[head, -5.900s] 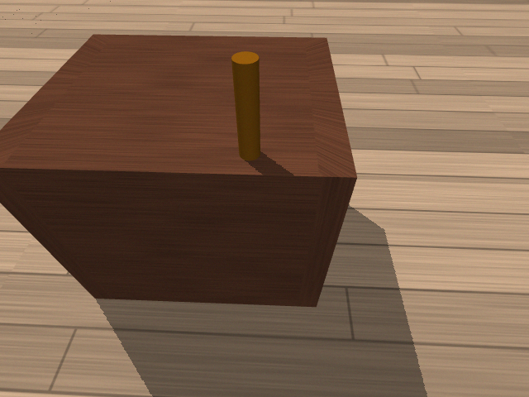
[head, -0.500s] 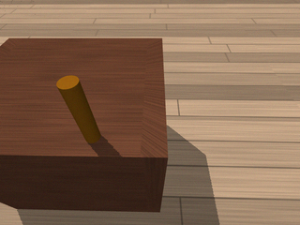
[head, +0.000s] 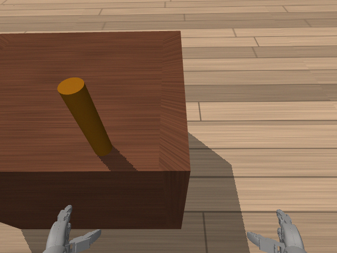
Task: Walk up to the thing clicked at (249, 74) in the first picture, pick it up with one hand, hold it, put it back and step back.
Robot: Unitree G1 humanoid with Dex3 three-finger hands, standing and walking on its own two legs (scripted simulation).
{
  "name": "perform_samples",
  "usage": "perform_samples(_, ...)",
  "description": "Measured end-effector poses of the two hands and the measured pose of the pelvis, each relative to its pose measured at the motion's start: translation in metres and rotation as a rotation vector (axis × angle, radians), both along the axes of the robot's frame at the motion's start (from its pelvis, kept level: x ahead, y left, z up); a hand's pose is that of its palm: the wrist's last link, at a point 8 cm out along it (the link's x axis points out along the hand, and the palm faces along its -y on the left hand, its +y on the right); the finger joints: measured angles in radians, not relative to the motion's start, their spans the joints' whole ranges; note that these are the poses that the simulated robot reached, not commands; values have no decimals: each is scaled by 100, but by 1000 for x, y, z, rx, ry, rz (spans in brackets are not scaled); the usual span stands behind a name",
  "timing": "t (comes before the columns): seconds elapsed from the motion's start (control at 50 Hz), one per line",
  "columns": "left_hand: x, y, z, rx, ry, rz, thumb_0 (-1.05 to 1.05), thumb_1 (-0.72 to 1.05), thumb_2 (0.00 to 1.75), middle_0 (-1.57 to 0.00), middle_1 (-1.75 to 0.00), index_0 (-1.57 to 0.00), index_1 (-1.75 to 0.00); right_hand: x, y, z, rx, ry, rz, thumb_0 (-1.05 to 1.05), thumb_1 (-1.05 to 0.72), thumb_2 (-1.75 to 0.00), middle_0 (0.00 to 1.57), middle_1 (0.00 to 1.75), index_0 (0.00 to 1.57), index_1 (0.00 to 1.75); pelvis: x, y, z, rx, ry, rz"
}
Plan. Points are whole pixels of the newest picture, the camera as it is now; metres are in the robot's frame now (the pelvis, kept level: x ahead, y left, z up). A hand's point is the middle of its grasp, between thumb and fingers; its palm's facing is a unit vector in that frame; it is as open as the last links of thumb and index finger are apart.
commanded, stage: rise first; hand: left
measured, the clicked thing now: (90, 123) +0.40 +0.21 +0.09
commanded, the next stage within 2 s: go down in 1.48 s
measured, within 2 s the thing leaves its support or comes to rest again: neither
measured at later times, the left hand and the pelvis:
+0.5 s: hand (63, 215) +0.20 +0.24 +0.03, palm faces +0.20 -0.92 -0.33, open 17.3 cm; pelvis +0.02 +0.02 +0.00, yaw +0 degrees
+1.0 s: hand (42, 213) +0.18 +0.24 +0.10, palm faces +0.26 -0.87 -0.42, open 17.5 cm; pelvis +0.01 +0.01 +0.00, yaw +1 degrees
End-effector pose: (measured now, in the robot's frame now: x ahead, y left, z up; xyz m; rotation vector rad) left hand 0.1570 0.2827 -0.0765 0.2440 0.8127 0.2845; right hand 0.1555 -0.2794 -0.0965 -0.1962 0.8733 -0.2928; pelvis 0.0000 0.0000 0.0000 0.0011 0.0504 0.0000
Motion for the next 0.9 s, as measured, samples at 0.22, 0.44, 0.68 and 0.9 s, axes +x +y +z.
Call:
perform_samples(0.22, 11, 6, 56, 59, -238, -28, 0, -20, 10, -6, -6, -7, -5, -1, 34, 16, 24, -86, 63, 1, 20, -12, 5, 6, 5, 6, 14, 8, 2, -7, -44, -5)
perform_samples(0.44, 14, 2, 117, 93, -474, -114, 0, -47, 1, -5, -4, -5, -4, 10, 46, 25, 55, -167, 79, 0, 47, -3, 5, 5, 5, 5, 19, 15, 2, -11, -79, -3)
perform_samples(0.68, 6, 0, 160, 177, -604, -171, -1, -51, 0, -5, -4, -5, -3, 1, 38, 12, 54, -113, 74, -1, 52, -2, 5, 5, 5, 5, 12, 13, 2, -9, -99, 7)
perform_samples(0.9, -4, 0, 188, 247, -703, -194, -1, -52, 0, -5, -4, -5, -4, 2, 36, 9, 63, -118, 84, -1, 53, -2, 5, 5, 5, 5, 7, 8, 2, -6, -103, 18)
